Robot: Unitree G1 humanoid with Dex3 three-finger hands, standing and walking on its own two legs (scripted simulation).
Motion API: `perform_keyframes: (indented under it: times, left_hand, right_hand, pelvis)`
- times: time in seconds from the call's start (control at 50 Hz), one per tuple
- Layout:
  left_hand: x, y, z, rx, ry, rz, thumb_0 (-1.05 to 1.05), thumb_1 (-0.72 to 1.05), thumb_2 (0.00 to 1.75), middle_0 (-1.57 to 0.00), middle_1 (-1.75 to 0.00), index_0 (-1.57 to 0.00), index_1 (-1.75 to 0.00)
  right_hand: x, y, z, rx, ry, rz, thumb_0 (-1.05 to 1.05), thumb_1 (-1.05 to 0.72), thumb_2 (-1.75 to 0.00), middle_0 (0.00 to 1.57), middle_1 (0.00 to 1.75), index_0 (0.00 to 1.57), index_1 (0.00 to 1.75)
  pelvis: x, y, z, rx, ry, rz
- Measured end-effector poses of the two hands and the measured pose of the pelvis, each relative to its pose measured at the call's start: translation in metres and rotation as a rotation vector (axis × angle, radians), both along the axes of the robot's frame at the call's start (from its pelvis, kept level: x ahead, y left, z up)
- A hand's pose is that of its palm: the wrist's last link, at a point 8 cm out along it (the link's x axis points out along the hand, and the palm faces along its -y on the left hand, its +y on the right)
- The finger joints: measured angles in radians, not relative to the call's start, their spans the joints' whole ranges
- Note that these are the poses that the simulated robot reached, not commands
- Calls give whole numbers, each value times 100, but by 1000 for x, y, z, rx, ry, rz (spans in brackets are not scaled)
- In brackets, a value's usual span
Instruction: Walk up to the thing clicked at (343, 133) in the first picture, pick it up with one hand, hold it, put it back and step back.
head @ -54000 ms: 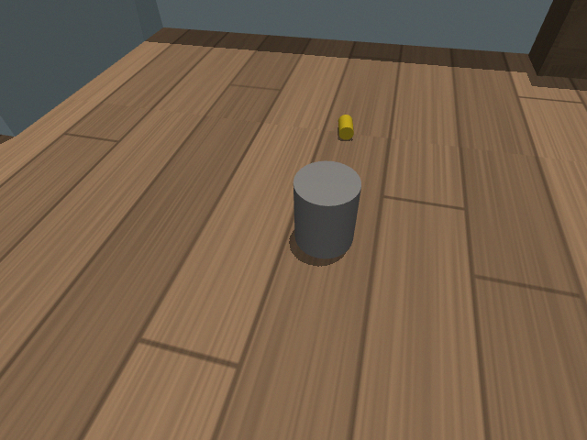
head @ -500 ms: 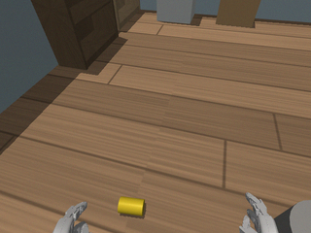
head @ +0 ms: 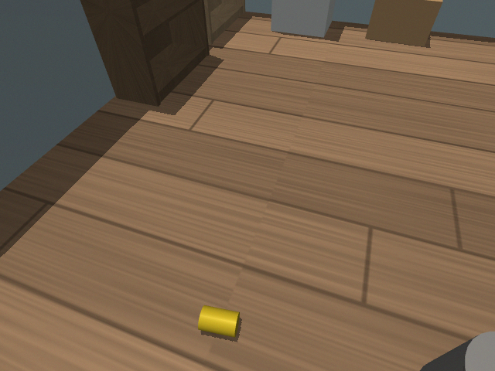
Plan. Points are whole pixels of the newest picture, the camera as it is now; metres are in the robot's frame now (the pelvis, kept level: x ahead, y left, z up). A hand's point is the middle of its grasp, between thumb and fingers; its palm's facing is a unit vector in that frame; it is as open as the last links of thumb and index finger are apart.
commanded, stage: stand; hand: left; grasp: from above
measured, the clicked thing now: (219, 320) +0.44 +0.15 -0.71
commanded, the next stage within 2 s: none
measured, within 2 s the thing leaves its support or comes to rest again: neither
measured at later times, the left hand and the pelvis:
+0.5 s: hand out of the picture +0.04 +0.23 -0.13, palm faces +0.05 -0.94 -0.34, open 7.4 cm; pelvis +0.00 -0.01 +0.03, yaw +1 degrees
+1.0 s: hand out of the picture +0.06 +0.23 -0.13, palm faces +0.04 -0.94 -0.33, open 7.4 cm; pelvis +0.00 -0.02 +0.03, yaw +1 degrees
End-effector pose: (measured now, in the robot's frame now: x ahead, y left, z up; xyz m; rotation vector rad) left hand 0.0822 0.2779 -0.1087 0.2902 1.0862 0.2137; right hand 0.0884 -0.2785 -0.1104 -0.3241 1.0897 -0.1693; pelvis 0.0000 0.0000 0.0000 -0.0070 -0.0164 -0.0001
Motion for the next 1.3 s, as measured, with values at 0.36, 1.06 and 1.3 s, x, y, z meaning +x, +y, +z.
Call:
perform_keyframes:
  times: [0.36, 1.06, 1.3]
  left_hand:
    - [-56, -2, 7, -13, 179, 86, 1, 91, 89, -21, -30, -20, -30]
    - [-29, -6, 16, -5, 169, 67, 1, 91, 89, -21, -30, -20, -30]
    - [-18, -4, 19, 0, 158, 64, 1, 91, 89, -21, -30, -20, -30]
  right_hand:
    - [-14, 7, 5, 44, 92, -32, 0, -90, -90, 20, 30, 20, 30]
    - [-26, -22, 11, 15, 161, -53, 0, -90, -90, 20, 30, 20, 30]
    - [-11, -22, 12, 18, 141, -43, 0, -90, -90, 20, 30, 20, 30]
  pelvis:
    - [0, -3, 24, 4, -57, 16]
    - [4, -17, 30, 3, -50, 14]
    - [9, -17, 31, 4, -45, 13]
